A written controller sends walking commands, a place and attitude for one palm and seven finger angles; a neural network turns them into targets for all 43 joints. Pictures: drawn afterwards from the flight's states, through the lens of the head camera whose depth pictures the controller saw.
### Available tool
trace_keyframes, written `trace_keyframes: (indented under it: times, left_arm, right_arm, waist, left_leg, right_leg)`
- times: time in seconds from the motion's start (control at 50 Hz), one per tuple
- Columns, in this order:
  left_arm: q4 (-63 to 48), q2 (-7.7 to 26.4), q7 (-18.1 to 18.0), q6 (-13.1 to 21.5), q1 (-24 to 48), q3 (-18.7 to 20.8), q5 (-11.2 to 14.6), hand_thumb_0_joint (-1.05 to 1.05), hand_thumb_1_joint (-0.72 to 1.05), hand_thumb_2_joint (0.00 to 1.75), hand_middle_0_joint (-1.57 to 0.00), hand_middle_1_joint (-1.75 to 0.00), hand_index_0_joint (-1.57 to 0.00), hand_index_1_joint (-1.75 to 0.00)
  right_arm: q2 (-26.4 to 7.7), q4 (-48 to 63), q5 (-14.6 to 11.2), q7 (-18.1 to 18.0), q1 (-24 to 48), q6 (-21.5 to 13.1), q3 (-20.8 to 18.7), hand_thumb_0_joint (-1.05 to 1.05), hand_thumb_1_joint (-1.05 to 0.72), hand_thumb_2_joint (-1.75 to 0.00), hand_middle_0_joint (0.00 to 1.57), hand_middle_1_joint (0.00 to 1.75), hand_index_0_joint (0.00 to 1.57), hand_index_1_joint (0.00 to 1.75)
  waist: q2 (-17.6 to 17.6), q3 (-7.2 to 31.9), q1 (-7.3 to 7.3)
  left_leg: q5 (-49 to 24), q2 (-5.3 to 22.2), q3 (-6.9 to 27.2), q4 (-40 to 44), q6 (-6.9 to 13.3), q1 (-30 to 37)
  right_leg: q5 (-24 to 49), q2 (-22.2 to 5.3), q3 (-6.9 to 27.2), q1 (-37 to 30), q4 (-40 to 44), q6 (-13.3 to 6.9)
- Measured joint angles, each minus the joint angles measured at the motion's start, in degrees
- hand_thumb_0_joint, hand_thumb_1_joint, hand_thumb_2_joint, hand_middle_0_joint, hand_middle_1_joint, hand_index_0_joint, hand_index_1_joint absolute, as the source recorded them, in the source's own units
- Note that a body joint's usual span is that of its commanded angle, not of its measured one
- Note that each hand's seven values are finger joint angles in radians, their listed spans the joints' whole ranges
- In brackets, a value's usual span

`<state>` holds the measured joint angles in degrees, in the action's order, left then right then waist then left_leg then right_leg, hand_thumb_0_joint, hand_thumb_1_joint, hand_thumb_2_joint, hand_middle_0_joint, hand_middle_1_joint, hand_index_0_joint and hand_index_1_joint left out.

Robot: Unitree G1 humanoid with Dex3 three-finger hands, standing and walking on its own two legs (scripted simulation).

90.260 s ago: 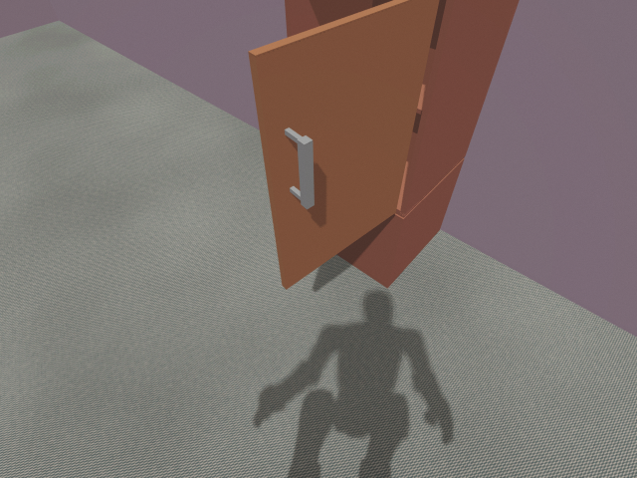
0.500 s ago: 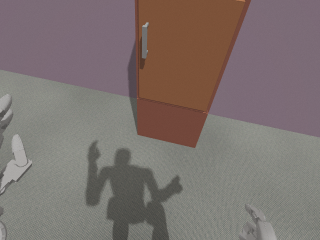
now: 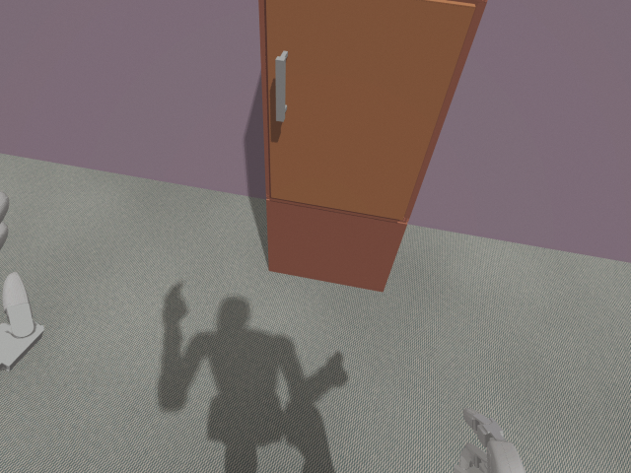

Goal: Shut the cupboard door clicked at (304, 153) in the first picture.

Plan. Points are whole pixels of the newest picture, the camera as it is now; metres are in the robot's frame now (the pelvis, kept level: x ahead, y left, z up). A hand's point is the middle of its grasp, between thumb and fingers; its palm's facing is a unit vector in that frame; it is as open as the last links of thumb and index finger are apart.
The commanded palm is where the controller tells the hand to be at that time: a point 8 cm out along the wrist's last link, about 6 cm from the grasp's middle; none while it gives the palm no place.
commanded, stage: stop stepping back and stand still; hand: left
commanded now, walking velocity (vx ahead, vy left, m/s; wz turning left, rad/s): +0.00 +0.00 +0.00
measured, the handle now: (282, 87) +0.91 +0.12 +0.04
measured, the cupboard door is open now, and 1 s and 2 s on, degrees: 0 0 0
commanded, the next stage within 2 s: let the arm hang, fingers relaxed in 0.48 s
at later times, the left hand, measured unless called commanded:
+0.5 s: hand (6, 367) +0.17 +0.27 +0.16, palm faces +0.47 -0.78 -0.42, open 7.5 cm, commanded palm +0.11 +0.30 +0.18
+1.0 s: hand out of the picture -0.01 +0.17 -0.18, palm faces +0.04 -0.98 -0.19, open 7.0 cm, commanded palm none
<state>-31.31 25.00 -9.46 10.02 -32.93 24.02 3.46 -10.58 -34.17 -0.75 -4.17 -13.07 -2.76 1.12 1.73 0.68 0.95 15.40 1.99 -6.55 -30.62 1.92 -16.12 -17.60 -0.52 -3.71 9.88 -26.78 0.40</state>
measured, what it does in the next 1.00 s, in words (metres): stands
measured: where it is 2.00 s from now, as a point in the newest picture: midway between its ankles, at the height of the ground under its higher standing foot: outside the picture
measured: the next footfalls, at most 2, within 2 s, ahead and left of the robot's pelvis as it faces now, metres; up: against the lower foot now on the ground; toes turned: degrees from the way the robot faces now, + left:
none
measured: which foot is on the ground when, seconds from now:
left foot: down 0.00-1.00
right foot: down 0.00-1.00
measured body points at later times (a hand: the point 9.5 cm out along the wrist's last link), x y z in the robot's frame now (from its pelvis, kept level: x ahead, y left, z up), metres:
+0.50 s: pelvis -0.02 +0.00 +0.00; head -0.03 +0.00 +0.45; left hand +0.14 +0.31 +0.19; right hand +0.13 -0.23 -0.08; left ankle +0.01 +0.09 -0.74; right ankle -0.04 -0.12 -0.74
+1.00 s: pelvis -0.03 -0.01 +0.00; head -0.01 +0.01 +0.45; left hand -0.01 +0.23 -0.16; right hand +0.00 -0.27 -0.14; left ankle +0.01 +0.09 -0.74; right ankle -0.04 -0.12 -0.74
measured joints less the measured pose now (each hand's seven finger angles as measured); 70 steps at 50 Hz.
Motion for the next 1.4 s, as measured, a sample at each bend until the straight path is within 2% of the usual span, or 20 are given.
trace_keyframes:
  times: [0.06,0.12,0.24,0.32,0.48,0.58,0.6,0.62,0.66,0.72,0.78,0.84,0.88,0.96,1.06,1.2,1.4]
  left_arm:
    - [1.55,0.45,-0.12,0.83,-0.04,1.50,0.22,0.01,0.88,0.89,-0.21,-0.30,-0.21,-0.30]
    - [4.39,-0.53,-0.13,0.60,0.20,1.48,0.27,0.01,0.88,0.90,-0.21,-0.30,-0.21,-0.30]
    - [7.75,-4.05,0.03,-1.15,0.85,-1.56,-0.31,0.01,0.89,0.90,-0.20,-0.30,-0.21,-0.30]
    - [6.74,-5.20,0.04,-1.47,1.49,-3.15,-0.85,0.02,0.89,0.90,-0.20,-0.30,-0.21,-0.30]
    - [5.62,-3.58,-0.27,-0.07,2.18,-1.64,-0.87,0.01,0.88,0.90,-0.21,-0.30,-0.21,-0.30]
    - [7.40,-3.57,-0.12,-0.52,2.10,-1.54,-0.59,0.01,0.89,0.90,-0.21,-0.30,-0.21,-0.30]
    - [10.36,-3.21,0.76,0.21,3.44,-2.82,-1.39,0.01,0.89,0.90,-0.20,-0.30,-0.21,-0.30]
    - [15.39,-2.84,2.37,-0.48,5.97,-5.23,-2.17,0.01,0.89,0.90,-0.20,-0.30,-0.20,-0.30]
    - [27.80,-3.42,5.42,-4.91,11.06,-10.79,-3.11,0.00,0.89,0.90,-0.20,-0.30,-0.20,-0.30]
    - [46.76,-6.43,8.30,-10.47,15.82,-17.94,-3.94,0.00,0.90,0.90,-0.19,-0.30,-0.20,-0.29]
    - [60.72,-9.96,9.64,-12.61,17.03,-22.96,-4.39,0.01,0.90,0.90,-0.19,-0.30,-0.20,-0.29]
    - [70.51,-13.26,9.77,-13.16,16.52,-25.56,-4.31,0.01,0.90,0.90,-0.20,-0.30,-0.20,-0.29]
    - [75.41,-14.81,8.96,-12.91,15.93,-25.28,-3.82,0.01,0.92,0.89,-0.20,-0.30,-0.20,-0.30]
    - [82.30,-13.02,8.34,-11.97,15.64,-23.70,-3.85,-0.02,0.98,0.89,-0.20,-0.30,-0.21,-0.30]
    - [89.27,-12.61,8.71,-11.52,14.33,-23.83,-3.84,-0.01,0.96,0.89,-0.20,-0.30,-0.20,-0.30]
    - [94.74,-13.51,8.43,-10.79,13.86,-23.85,-3.79,0.00,0.92,0.89,-0.20,-0.30,-0.20,-0.29]
    - [96.23,-15.68,7.86,-10.12,15.12,-23.95,-3.83,0.00,0.91,0.90,-0.19,-0.30,-0.20,-0.29]
  right_arm:
    - [-0.40,0.22,-0.16,0.04,-0.18,-0.22,-0.30,0.01,-0.90,-0.89,0.21,0.30,0.20,0.30]
    - [-0.79,0.22,-0.34,0.01,-0.51,-0.52,-0.48,0.01,-0.90,-0.89,0.20,0.30,0.20,0.30]
    - [-0.83,-0.77,-0.31,-0.16,-1.38,-1.00,-0.22,0.01,-0.90,-0.89,0.20,0.30,0.20,0.30]
    - [-0.53,-1.51,0.07,-0.22,-1.61,-1.33,0.04,0.01,-0.90,-0.89,0.21,0.30,0.20,0.30]
    - [-0.34,-1.44,0.31,-0.11,-0.74,-1.54,-0.02,0.01,-0.90,-0.89,0.21,0.30,0.20,0.30]
    - [-0.77,-1.08,0.06,-0.10,-0.22,-1.36,-0.28,0.01,-0.90,-0.89,0.21,0.30,0.20,0.30]
    - [-1.48,-2.22,0.05,0.96,0.05,-2.72,-0.52,0.01,-0.90,-0.89,0.21,0.30,0.20,0.30]
    - [-2.72,-3.81,0.12,2.28,0.67,-3.28,-0.74,0.01,-0.90,-0.89,0.21,0.30,0.20,0.30]
    - [-5.37,-6.76,0.55,4.02,2.52,-2.30,-0.94,0.01,-0.90,-0.89,0.21,0.30,0.20,0.30]
    - [-7.70,-9.72,1.12,4.73,4.90,-0.24,-1.08,0.01,-0.90,-0.89,0.21,0.30,0.20,0.30]
    - [-7.67,-11.57,1.54,4.78,5.00,1.15,-0.99,0.01,-0.90,-0.89,0.21,0.30,0.20,0.30]
    - [-6.28,-13.94,1.90,4.69,3.17,2.46,-0.64,0.01,-0.90,-0.89,0.20,0.30,0.20,0.30]
    - [-5.04,-16.06,2.03,4.61,1.46,3.27,-0.39,0.01,-0.90,-0.89,0.20,0.30,0.20,0.30]
    - [-2.60,-20.81,2.09,4.24,-1.54,4.51,-0.30,0.01,-0.90,-0.89,0.20,0.30,0.20,0.30]
    - [-1.41,-24.65,1.86,3.61,-3.25,4.95,-0.97,0.01,-0.90,-0.89,0.20,0.30,0.20,0.30]
    - [-0.24,-27.72,1.53,3.12,-3.54,4.14,-1.17,0.01,-0.90,-0.89,0.20,0.30,0.20,0.30]
    - [1.89,-29.99,1.57,2.86,-3.49,3.58,-1.05,0.01,-0.91,-0.89,0.20,0.30,0.20,0.30]
  waist:
    - [-0.90,0.76,0.07]
    - [-1.93,1.24,-0.10]
    - [-2.65,1.08,-0.96]
    - [-2.42,0.63,-1.50]
    - [-2.75,0.97,-1.27]
    - [-3.20,1.27,-1.12]
    - [-3.57,1.46,-1.18]
    - [-4.21,1.57,-1.58]
    - [-5.86,1.60,-2.07]
    - [-7.33,0.74,-1.18]
    - [-5.93,-1.05,-0.01]
    - [-2.67,-2.68,0.50]
    - [-0.72,-3.34,0.37]
    - [1.14,-3.81,-0.62]
    - [-0.57,-3.57,-0.77]
    - [-3.35,-3.00,-0.71]
    - [-3.16,-1.59,-0.68]
  left_leg:
    - [-0.83,0.02,-0.21,0.74,0.25,-0.15]
    - [-1.82,-0.15,-0.40,1.73,0.51,-0.24]
    - [-3.54,-0.54,-0.09,3.17,0.71,-0.34]
    - [-3.93,-0.39,0.50,3.04,0.53,-0.57]
    - [-3.88,0.11,0.77,2.95,0.14,-0.72]
    - [-3.59,0.20,0.35,3.21,0.08,-0.57]
    - [-3.45,0.07,0.56,2.62,0.15,-1.31]
    - [-3.20,-0.17,0.77,1.68,0.28,-2.14]
    - [-2.57,-0.61,0.70,0.00,0.66,-3.36]
    - [-1.92,-1.18,0.11,-1.49,1.18,-4.23]
    - [-1.98,-1.49,-0.41,-1.40,1.08,-3.71]
    - [-2.44,-1.65,-0.26,-0.52,0.61,-2.55]
    - [-2.80,-1.44,0.26,0.15,0.24,-1.86]
    - [-3.63,-0.71,1.48,1.64,-0.48,-0.66]
    - [-4.25,-0.14,1.53,3.31,-0.64,0.84]
    - [-5.30,-0.53,0.47,5.99,-0.26,3.03]
    - [-5.74,-1.00,-0.40,7.73,-0.11,4.72]
  right_leg:
    - [1.10,0.07,0.19,0.14,0.98,0.18]
    - [2.07,-0.06,0.34,0.39,1.71,0.35]
    - [3.15,-0.32,-0.04,0.69,2.30,0.36]
    - [3.45,-0.12,-0.62,0.56,2.50,0.09]
    - [3.80,0.43,-0.81,0.30,3.29,-0.28]
    - [3.72,0.51,-0.35,0.31,3.59,-0.23]
    - [3.42,0.35,-0.60,0.99,2.82,-0.19]
    - [2.84,0.03,-0.84,1.87,1.50,-0.11]
    - [1.59,-0.59,-0.80,3.50,-1.17,0.13]
    - [0.14,-1.40,-0.21,5.33,-4.44,0.47]
    - [-0.55,-1.79,0.31,5.68,-5.95,0.28]
    - [-0.88,-1.90,0.16,4.95,-6.19,-0.17]
    - [-0.63,-1.60,-0.37,3.99,-5.30,-0.42]
    - [0.68,-0.57,-1.56,1.75,-2.20,-1.17]
    - [2.47,0.23,-1.58,-0.51,1.35,-1.33]
    - [3.57,-0.06,-0.58,-2.00,3.35,-0.91]
    - [3.45,-0.49,0.27,-2.68,3.53,-0.66]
